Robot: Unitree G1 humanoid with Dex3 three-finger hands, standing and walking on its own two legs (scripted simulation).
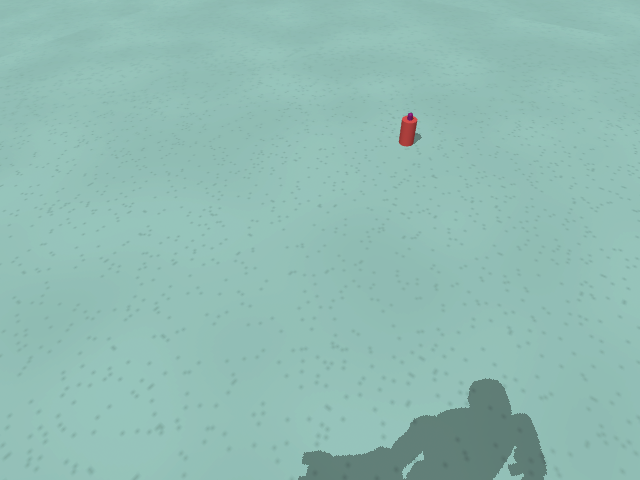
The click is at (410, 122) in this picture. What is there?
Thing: necked bottle
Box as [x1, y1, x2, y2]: [399, 113, 416, 145]
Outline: 411,113 402,118 399,137 399,143 402,145 410,145 413,142 416,118
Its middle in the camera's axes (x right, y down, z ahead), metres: +0.49 -0.62 +2.15
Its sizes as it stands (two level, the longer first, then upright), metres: 0.082 0.082 0.181
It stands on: the floor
